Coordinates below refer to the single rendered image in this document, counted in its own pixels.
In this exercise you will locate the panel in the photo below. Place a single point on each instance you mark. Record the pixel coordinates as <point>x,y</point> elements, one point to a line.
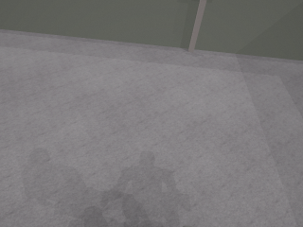
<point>197,24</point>

